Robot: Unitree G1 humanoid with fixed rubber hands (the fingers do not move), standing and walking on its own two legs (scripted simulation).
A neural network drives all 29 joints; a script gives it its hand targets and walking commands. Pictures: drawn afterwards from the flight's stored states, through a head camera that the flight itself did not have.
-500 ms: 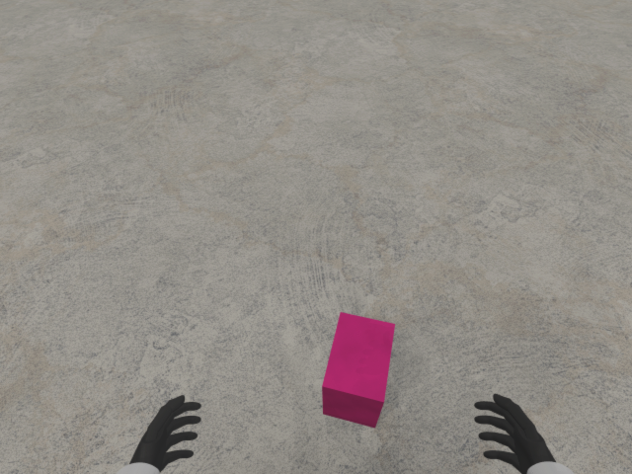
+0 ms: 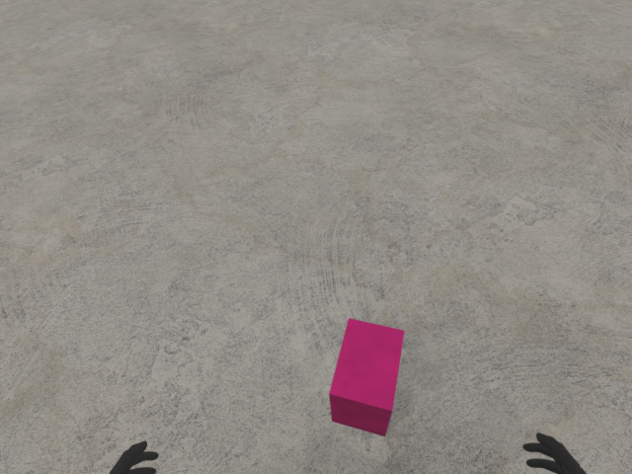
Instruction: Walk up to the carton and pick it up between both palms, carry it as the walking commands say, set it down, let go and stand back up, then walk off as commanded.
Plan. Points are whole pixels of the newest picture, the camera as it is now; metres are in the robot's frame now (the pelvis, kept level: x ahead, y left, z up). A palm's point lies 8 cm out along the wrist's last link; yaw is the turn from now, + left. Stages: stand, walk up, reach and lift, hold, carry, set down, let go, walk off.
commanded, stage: stand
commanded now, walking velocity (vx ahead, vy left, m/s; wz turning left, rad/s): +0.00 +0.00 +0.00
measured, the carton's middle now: (366, 377) +0.49 -0.08 -0.65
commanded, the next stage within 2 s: walk off in 1.48 s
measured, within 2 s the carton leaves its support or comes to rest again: neither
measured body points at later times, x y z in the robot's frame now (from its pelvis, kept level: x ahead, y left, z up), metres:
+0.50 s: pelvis -0.02 -0.01 +0.01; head -0.02 -0.02 +0.46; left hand +0.07 +0.30 -0.10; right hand +0.10 -0.30 -0.11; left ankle -0.07 +0.12 -0.74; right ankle -0.02 -0.13 -0.74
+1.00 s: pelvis -0.03 -0.01 +0.01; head -0.04 -0.02 +0.46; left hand +0.05 +0.31 -0.11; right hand +0.06 -0.31 -0.12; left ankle -0.07 +0.12 -0.74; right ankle -0.02 -0.13 -0.74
